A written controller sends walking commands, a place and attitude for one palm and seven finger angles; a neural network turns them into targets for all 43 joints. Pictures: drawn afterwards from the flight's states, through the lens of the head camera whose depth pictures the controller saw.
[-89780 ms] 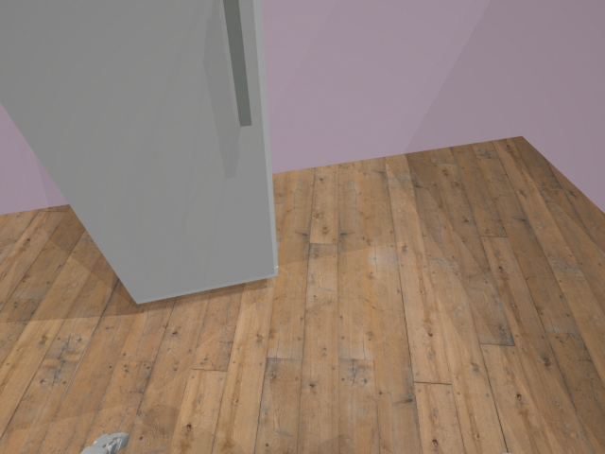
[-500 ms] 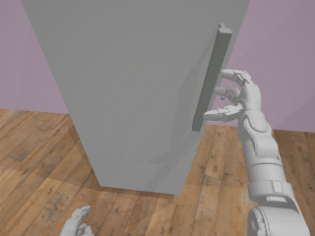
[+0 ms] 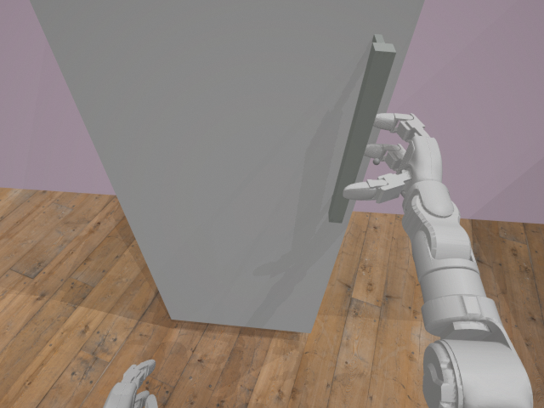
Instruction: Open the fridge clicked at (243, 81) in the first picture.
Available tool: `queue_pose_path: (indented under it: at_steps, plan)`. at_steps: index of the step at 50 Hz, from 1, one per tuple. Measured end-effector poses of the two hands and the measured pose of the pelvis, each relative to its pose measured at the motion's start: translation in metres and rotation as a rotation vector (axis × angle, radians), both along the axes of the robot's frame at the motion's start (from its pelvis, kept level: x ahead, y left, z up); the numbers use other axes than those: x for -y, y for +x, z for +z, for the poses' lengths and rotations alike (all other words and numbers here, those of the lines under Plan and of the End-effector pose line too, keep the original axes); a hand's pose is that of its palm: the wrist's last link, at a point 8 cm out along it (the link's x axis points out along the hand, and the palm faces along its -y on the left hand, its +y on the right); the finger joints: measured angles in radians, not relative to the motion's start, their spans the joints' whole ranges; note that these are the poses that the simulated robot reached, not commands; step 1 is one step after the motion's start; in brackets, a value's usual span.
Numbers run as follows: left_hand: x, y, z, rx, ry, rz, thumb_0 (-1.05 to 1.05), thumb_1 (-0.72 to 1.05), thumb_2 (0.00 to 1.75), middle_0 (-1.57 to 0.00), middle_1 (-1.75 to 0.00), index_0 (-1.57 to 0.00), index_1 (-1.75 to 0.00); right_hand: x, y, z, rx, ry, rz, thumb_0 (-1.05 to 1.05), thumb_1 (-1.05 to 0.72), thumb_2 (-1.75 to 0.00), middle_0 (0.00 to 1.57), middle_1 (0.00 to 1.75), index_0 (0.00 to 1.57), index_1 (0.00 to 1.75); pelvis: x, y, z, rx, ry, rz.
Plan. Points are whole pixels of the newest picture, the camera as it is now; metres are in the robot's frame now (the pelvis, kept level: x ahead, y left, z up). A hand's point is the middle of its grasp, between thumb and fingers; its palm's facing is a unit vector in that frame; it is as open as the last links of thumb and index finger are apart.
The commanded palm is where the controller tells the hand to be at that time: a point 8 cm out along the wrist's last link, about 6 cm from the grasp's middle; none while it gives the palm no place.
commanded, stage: slide the fingers in behind the handle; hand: right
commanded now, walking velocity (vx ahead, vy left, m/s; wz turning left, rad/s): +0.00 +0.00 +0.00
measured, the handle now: (352, 144) +0.47 -0.09 +0.16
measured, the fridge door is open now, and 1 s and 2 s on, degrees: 2 2 2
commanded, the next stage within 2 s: grip the handle and tug to test in 1.86 s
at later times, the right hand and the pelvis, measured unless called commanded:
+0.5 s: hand (373, 163) +0.42 -0.11 +0.17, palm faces +0.02 +1.00 +0.03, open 14.0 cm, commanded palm +0.39 -0.16 +0.17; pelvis +0.00 +0.00 +0.00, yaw +1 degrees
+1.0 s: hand (354, 160) +0.43 -0.09 +0.17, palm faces +0.01 +1.00 +0.02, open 13.9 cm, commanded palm +0.39 -0.14 +0.17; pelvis +0.01 +0.00 +0.00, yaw +0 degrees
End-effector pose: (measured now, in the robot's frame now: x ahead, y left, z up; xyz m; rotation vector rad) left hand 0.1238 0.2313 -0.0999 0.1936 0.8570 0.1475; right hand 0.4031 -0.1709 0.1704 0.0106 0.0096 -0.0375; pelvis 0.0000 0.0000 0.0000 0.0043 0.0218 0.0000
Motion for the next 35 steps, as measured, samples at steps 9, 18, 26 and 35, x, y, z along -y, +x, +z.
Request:
queue_pose_path:
  at_steps: [9,18,26,35]
  plan:
    - [-0.002,-0.013,-0.003,-0.016,-0.004,0.009,0.01,0.9,0.9,-0.2,-0.3,-0.2,-0.3,0.001,0.0,0.0,0.004,0.004,0.008,-0.01,0.5,-0.3,0.33,1.22,0.33,1.23,0.0,-0.004,0.0,-0.001,-0.001,0.003]
    - [-0.006,-0.019,-0.003,-0.015,-0.004,0.024,0.01,0.9,0.9,-0.2,-0.3,-0.2,-0.3,-0.005,-0.001,0.002,0.025,0.016,0.016,-0.01,0.5,-0.3,0.31,1.21,0.31,1.21,0.0,-0.004,0.0,-0.001,-0.002,0.011]
    - [-0.008,-0.013,0.001,0.005,-0.004,0.025,0.01,0.9,0.9,-0.2,-0.3,-0.2,-0.3,-0.007,-0.008,0.0,0.033,0.015,0.016,-0.01,0.5,-0.3,0.31,1.21,0.31,1.2,-0.001,-0.003,0.001,0.003,-0.002,0.015]
    - [-0.004,0.003,0.003,0.022,-0.002,0.003,0.01,0.9,0.9,-0.2,-0.3,-0.2,-0.3,-0.022,-0.004,0.001,0.004,0.017,0.035,-0.01,0.5,-0.3,0.3,1.2,0.3,1.2,-0.002,-0.002,0.001,0.004,-0.001,0.006]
